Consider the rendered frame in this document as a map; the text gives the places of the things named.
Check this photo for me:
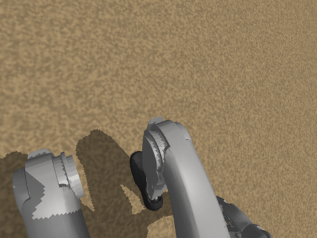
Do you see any right robot foot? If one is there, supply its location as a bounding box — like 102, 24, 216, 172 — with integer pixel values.
130, 151, 163, 211

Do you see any right robot hand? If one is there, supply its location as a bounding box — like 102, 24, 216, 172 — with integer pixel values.
216, 196, 253, 238

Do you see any right robot arm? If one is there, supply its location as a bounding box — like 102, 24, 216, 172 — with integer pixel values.
241, 224, 273, 238

